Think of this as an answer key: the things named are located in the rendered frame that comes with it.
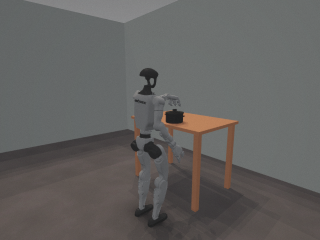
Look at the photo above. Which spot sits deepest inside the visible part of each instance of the right robot forearm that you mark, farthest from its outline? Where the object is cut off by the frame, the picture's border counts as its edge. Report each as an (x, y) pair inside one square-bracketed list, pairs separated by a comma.
[(166, 136)]

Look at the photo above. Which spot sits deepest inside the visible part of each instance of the pot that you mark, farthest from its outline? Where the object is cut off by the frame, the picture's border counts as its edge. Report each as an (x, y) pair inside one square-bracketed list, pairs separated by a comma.
[(174, 118)]

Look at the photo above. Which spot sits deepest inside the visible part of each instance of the left robot thigh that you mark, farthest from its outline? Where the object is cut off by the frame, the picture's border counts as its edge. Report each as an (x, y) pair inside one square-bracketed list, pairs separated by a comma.
[(145, 161)]

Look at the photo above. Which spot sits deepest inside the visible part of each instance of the robot right upper arm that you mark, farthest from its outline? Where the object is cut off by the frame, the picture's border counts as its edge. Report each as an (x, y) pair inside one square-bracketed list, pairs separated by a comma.
[(159, 104)]

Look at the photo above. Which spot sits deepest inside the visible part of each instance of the lid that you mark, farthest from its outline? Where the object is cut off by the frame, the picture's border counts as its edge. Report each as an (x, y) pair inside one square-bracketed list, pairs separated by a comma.
[(174, 112)]

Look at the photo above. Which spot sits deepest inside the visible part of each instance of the left robot forearm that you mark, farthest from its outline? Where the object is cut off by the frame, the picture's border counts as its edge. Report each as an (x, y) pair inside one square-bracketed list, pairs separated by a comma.
[(166, 96)]

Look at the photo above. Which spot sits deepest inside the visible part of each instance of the robot head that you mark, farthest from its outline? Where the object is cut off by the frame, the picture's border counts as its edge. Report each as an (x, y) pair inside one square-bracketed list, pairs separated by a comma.
[(148, 73)]

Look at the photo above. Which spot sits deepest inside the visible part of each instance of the left robot hand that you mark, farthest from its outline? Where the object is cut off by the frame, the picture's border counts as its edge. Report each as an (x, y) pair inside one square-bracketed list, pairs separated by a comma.
[(174, 99)]

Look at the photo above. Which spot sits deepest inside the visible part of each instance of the right robot hand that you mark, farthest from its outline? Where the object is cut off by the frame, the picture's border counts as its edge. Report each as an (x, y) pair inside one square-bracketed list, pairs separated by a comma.
[(177, 152)]

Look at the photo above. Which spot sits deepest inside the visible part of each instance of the table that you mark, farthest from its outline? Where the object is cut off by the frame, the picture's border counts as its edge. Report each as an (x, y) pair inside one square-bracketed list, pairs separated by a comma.
[(197, 125)]

